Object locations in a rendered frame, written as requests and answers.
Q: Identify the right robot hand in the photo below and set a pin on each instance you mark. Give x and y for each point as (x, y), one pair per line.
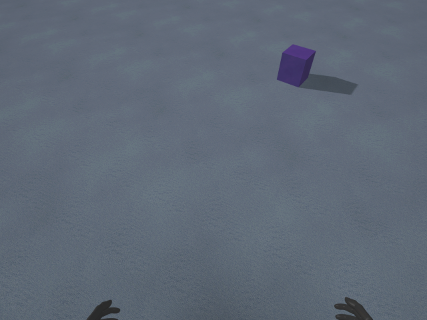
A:
(353, 307)

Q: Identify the carton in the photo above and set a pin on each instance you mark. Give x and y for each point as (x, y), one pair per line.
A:
(295, 65)

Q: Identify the left robot hand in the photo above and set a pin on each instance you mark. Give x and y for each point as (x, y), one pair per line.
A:
(102, 310)

